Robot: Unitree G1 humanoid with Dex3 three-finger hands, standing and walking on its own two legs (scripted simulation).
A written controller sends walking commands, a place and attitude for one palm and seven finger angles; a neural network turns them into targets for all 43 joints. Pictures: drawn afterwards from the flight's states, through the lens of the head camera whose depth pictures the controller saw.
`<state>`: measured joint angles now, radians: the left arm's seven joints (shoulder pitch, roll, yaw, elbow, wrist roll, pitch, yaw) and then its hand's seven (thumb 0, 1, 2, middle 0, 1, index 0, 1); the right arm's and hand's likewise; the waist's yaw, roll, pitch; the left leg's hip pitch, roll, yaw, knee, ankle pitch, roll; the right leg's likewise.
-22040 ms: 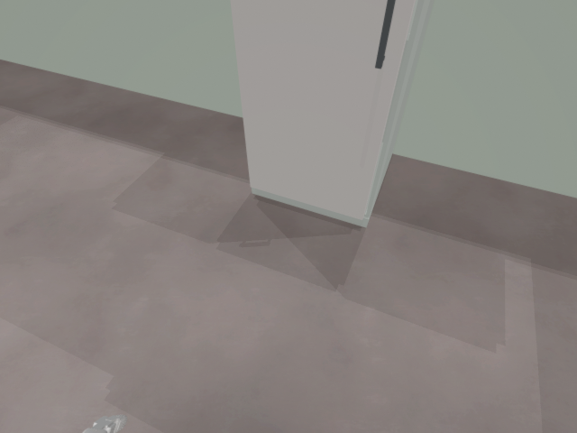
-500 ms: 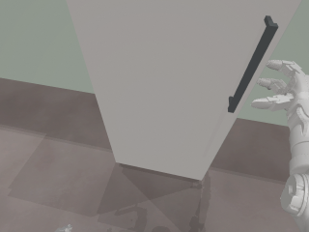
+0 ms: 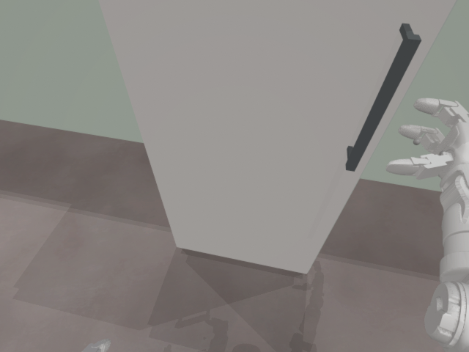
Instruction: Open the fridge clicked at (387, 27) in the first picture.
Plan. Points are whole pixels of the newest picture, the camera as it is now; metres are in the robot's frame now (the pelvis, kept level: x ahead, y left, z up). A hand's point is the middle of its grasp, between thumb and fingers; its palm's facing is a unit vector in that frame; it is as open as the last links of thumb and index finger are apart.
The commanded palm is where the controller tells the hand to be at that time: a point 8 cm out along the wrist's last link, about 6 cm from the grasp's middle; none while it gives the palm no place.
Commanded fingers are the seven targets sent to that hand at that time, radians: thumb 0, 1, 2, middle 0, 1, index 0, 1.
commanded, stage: move the hooked fingers beside the handle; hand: right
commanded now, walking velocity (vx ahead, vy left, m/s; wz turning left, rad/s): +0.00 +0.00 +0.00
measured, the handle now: (373, 108) +0.51 -0.19 +0.17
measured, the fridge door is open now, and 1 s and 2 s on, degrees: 0 0 0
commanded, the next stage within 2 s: feel for the door with the fingertips in 1.20 s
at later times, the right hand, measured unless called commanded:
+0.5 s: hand (416, 131) +0.44 -0.23 +0.18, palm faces +0.10 +0.99 +0.01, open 14.0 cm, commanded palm +0.41 -0.29 +0.17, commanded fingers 0.00 0.50 -0.30 0.30 1.20 0.30 1.20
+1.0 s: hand (411, 139) +0.44 -0.23 +0.16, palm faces +0.12 +0.99 +0.00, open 14.0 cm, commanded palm +0.41 -0.28 +0.17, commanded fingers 0.00 0.50 -0.30 0.30 1.20 0.30 1.20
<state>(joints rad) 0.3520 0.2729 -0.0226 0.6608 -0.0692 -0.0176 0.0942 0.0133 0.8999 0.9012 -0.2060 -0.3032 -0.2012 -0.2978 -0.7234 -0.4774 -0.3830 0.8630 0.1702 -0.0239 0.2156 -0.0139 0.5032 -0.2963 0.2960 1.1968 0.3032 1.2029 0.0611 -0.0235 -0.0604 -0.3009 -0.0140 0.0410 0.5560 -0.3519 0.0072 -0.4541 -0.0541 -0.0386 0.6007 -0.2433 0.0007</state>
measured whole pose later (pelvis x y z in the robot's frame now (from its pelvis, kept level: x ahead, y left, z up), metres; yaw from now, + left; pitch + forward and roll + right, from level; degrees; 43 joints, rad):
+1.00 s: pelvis -0.01 +0.00 +0.00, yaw +0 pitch +6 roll +1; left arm 0.35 0.28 -0.03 0.65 -0.06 -0.03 0.10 0.01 0.90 0.90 -0.21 -0.30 -0.20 -0.30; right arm -0.79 -0.49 -0.35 0.94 0.16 -0.01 0.21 -0.01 0.50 -0.30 0.30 1.20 0.30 1.20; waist 0.07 -0.03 -0.06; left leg -0.33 -0.01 0.05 0.57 -0.35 0.01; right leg -0.48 -0.05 -0.03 0.61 -0.23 0.00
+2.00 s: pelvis +0.00 +0.00 +0.00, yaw -1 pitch +6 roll +1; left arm 0.35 0.27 -0.02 0.70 -0.06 -0.03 0.09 0.01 0.90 0.90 -0.21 -0.30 -0.20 -0.30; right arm -0.89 -0.46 -0.31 1.00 0.15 -0.05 0.16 -0.01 0.50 -0.30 0.29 1.20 0.30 1.20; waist 0.08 -0.03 -0.05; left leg -0.33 -0.02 0.06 0.57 -0.36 0.01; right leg -0.49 -0.05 -0.02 0.62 -0.24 0.01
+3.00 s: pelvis -0.01 +0.00 +0.00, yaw -1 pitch +5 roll +1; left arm 0.32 0.26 -0.02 0.69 -0.06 -0.04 0.07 0.01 0.90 0.90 -0.21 -0.30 -0.20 -0.30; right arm -0.79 -0.34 -0.25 0.84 0.16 -0.01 0.05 -0.01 0.50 -0.30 0.28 1.19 0.28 1.21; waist 0.05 -0.03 -0.06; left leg -0.29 -0.01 0.06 0.57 -0.35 0.01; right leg -0.45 -0.05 -0.02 0.61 -0.23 0.00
